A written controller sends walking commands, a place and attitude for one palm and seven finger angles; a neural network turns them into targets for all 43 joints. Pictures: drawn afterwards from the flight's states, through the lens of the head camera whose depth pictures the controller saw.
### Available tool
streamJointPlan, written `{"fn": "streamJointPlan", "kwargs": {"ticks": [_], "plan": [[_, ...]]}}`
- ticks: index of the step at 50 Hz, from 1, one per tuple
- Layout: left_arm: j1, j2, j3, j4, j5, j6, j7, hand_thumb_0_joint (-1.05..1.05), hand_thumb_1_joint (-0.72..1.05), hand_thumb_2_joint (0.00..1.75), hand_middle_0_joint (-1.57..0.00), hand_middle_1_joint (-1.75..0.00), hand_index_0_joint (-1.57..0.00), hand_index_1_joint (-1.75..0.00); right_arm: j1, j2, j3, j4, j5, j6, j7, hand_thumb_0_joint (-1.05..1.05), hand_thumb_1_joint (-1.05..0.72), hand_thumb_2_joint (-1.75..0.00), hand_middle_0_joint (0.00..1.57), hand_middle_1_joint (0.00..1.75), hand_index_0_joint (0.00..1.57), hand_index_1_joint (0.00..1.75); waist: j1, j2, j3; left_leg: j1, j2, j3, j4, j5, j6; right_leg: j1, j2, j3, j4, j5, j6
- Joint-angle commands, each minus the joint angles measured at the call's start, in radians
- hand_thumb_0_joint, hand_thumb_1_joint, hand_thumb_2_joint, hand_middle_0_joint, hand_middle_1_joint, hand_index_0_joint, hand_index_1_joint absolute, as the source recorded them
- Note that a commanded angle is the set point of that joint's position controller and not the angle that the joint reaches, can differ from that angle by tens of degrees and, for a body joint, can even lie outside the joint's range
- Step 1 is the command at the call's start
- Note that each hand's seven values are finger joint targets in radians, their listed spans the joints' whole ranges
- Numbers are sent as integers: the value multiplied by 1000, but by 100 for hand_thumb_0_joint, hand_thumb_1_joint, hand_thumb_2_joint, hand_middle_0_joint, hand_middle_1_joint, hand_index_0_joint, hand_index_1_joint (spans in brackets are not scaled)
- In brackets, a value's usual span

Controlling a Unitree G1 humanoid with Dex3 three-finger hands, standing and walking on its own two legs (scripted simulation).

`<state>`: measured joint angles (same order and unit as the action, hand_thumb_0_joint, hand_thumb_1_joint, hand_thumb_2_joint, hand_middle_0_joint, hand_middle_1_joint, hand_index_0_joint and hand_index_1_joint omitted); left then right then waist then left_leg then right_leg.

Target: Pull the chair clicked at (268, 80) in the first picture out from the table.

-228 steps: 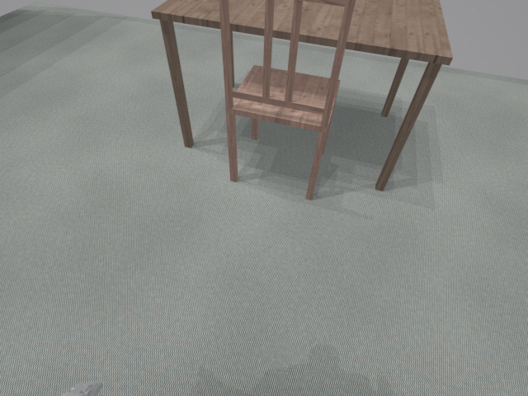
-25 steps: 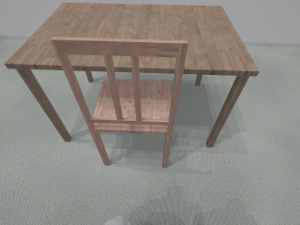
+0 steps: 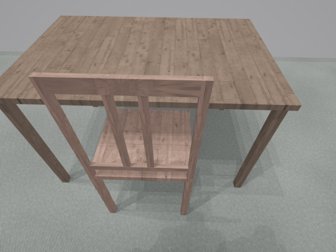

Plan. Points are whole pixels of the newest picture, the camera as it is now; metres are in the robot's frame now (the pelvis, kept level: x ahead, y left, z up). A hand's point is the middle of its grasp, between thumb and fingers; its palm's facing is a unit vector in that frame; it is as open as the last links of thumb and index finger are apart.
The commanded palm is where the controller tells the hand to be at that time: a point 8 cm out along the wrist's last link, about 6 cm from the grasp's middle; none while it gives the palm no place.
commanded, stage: come to a stop and stand still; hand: left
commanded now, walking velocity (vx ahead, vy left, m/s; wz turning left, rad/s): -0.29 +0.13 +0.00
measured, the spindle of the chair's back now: (118, 136) +0.46 +0.19 -0.04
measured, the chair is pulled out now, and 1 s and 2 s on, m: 0.00 0.00 0.00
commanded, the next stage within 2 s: look again from close up in 1.42 s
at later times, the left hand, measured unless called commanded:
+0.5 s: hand out of the picture +0.05 +0.21 -0.18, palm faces +0.08 -0.98 -0.20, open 7.3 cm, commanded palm none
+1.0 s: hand out of the picture +0.00 +0.15 -0.17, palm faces +0.03 -0.98 -0.21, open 7.3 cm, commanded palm none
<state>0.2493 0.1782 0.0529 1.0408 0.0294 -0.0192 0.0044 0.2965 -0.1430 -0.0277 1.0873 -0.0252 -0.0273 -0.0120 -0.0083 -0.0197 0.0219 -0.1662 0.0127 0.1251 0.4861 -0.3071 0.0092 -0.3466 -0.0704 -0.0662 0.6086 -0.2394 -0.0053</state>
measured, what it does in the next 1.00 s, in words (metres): steps on the spot: right foot, then left foot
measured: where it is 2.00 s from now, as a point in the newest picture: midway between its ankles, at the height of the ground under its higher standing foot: outside the picture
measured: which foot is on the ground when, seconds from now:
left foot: down 0.00-0.02, up 0.04-0.32, down 0.34-1.00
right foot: up 0.00-0.00, down 0.02-0.36, up 0.38-0.64, down 0.66-1.00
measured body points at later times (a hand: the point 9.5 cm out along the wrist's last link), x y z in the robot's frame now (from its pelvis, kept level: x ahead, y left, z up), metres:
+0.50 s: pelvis +0.01 +0.02 +0.00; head +0.03 +0.04 +0.45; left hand +0.04 +0.26 -0.16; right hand +0.08 -0.21 -0.14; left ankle +0.02 +0.12 -0.73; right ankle +0.00 -0.11 -0.70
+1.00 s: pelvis +0.01 -0.02 +0.00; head +0.01 -0.04 +0.45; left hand +0.00 +0.20 -0.15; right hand +0.00 -0.23 -0.17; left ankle +0.02 +0.12 -0.73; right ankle -0.03 -0.10 -0.73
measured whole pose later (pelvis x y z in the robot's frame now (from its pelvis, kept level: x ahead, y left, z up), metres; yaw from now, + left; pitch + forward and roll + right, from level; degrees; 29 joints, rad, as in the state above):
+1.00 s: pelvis +0.01 -0.02 +0.00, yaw +2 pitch -1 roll +1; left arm 0.33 0.13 -0.02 1.07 0.01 -0.02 0.03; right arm 0.32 -0.17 0.01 1.08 -0.02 0.00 -0.01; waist -0.03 0.03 0.02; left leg -0.24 0.05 0.06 0.51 -0.24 -0.02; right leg -0.15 0.02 -0.05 0.52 -0.35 -0.05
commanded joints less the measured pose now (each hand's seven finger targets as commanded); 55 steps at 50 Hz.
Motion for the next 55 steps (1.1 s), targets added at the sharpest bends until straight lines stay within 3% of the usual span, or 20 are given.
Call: {"fn": "streamJointPlan", "kwargs": {"ticks": [1,3,5,9,13,15,16,18,19,22,28,31,33,34,35,36,38,43,47,55], "plan": [[135,120,-12,31,-10,-36,24,0,90,90,-20,-30,-20,-30,63,-34,7,-32,21,-8,-13,0,-90,-90,20,30,20,30,2,-135,-37,-152,40,-43,42,-67,-19,235,-243,269,-243,552,-86],[83,142,-7,29,-17,-35,32,0,90,90,-20,-30,-20,-30,66,-45,3,-9,21,21,-20,0,-90,-90,20,30,20,30,-1,-218,-54,-97,47,-55,115,-159,-38,214,-257,255,-230,865,-134],[66,124,-5,32,-15,-22,47,0,90,90,-20,-30,-20,-30,65,-53,-6,-6,26,33,-27,0,-90,-90,20,30,20,30,4,-153,-88,-136,52,-73,132,-161,-44,305,-257,211,-156,1064,-159],[59,160,20,24,-5,7,57,0,90,90,-20,-30,-20,-30,4,-64,-23,-35,24,57,-30,0,-90,-90,20,30,20,30,41,-119,-91,-201,20,-78,258,-203,-56,347,-285,204,-149,1054,-202],[-22,167,33,-18,1,30,56,0,90,90,-20,-30,-20,-30,5,-54,-30,-60,22,66,-20,0,-90,-90,20,30,20,30,17,-131,-71,-128,12,-82,198,-114,-55,215,-253,160,-172,750,-186],[-58,157,34,-30,-4,36,53,0,90,90,-20,-30,-20,-30,54,-53,-29,-49,18,58,-16,0,-90,-90,20,30,20,30,-13,-136,-71,1,15,-60,-12,73,-51,133,-200,127,-137,519,-123],[-54,133,28,-35,-9,39,49,0,90,90,-20,-30,-20,-30,66,-69,-29,-43,14,48,-15,0,-90,-90,20,30,20,30,-18,-85,-78,77,43,-69,-100,198,-41,89,-140,98,-86,374,-77],[-30,48,11,-50,-17,49,40,0,90,90,-20,-30,-20,-30,7,-164,-34,-83,2,33,-17,0,-90,-90,20,30,20,30,11,198,-31,-41,281,-313,-203,431,84,43,19,1,49,-127,20],[-40,57,8,-40,-12,61,46,0,90,90,-20,-30,-20,-30,-38,-150,-29,-86,0,26,-24,0,-90,-90,20,30,20,30,4,229,7,-99,310,-357,-269,375,127,34,39,43,193,-280,23],[22,51,3,5,-9,62,33,0,90,90,-20,-30,-20,-30,-105,-122,-8,-88,4,17,-40,0,-90,-90,20,30,20,30,40,138,23,-84,268,-291,-247,332,151,9,26,113,271,-222,20],[25,34,-18,17,-11,54,22,0,90,90,-20,-30,-20,-30,-44,-158,-23,-44,2,25,-36,0,-90,-90,20,30,20,30,-9,130,2,39,260,-277,-233,291,145,44,27,57,35,-207,28],[97,35,-22,49,-12,42,25,0,90,90,-20,-30,-20,-30,-33,-156,-24,-29,11,26,-36,0,-90,-90,20,30,20,30,10,118,-42,67,209,-236,-156,334,96,150,31,40,-207,-17,23],[106,64,-28,67,-12,24,32,0,90,90,-20,-30,-20,-30,-31,-106,-11,-22,24,23,-30,0,-90,-90,20,30,20,30,-3,35,-8,-6,133,-176,-129,221,24,201,-36,132,-299,111,-7],[156,87,-42,47,14,6,68,0,90,90,-20,-30,-20,-30,-61,-177,-15,-85,24,6,-20,0,-90,-90,20,30,20,30,15,39,35,4,129,-129,58,439,3,103,-45,149,-266,314,0],[96,86,-39,14,-5,-2,64,0,90,90,-20,-30,-20,-30,-20,-121,-9,-87,16,11,-11,0,-90,-90,20,30,20,30,-30,0,-22,-26,119,-130,29,174,9,117,-37,126,-255,52,-33],[80,77,-43,-6,-11,-10,58,0,90,90,-20,-30,-20,-30,-11,-133,-9,-90,10,19,-6,0,-90,-90,20,30,20,30,-30,-12,-3,-59,102,-128,21,71,13,81,-21,149,-263,-76,-47],[86,85,-40,-17,-10,-26,48,0,90,90,-20,-30,-20,-30,0,-111,5,-100,6,17,0,0,-90,-90,20,30,20,30,-35,42,14,-59,76,-122,14,68,9,59,-41,162,-275,-69,-69],[103,79,-45,-14,-14,-26,40,0,90,90,-20,-30,-20,-30,28,-100,21,-91,8,11,-1,0,-90,-90,20,30,20,30,-22,-58,75,-69,68,-116,-12,91,8,44,-33,153,-271,-36,-65],[120,76,-48,-7,-16,-25,40,0,90,90,-20,-30,-20,-30,41,-88,27,-59,10,6,-3,0,-90,-90,20,30,20,30,-8,-38,89,-55,71,-109,-39,122,7,51,-27,147,-269,0,-59],[138,83,-49,8,-19,-23,43,0,90,90,-20,-30,-20,-30,51,-82,32,-15,14,3,-9,0,-90,-90,20,30,20,30,5,-16,44,-35,78,-102,-49,179,2,126,-32,144,-245,160,-48]]}}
